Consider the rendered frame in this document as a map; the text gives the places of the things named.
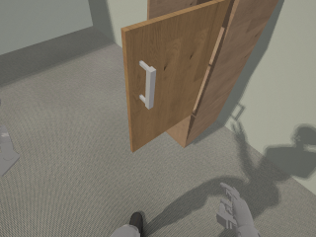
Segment right robot hand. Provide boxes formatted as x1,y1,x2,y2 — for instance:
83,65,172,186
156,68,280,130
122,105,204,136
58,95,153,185
216,183,255,234

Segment handle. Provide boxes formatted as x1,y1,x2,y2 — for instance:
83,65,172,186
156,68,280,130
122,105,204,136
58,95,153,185
138,60,156,110

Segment left robot foot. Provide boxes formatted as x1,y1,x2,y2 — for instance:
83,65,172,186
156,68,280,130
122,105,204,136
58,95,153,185
129,212,143,237

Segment left robot hand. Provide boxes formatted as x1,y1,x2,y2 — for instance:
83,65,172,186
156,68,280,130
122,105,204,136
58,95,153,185
0,99,20,177

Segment robot left thigh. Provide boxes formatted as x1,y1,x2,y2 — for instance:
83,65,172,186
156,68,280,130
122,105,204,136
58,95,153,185
110,226,140,237

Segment cupboard door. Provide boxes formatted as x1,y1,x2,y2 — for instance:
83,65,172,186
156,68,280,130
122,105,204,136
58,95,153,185
120,0,231,153

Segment robot right forearm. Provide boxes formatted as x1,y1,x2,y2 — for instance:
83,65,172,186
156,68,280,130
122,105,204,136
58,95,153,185
236,225,262,237

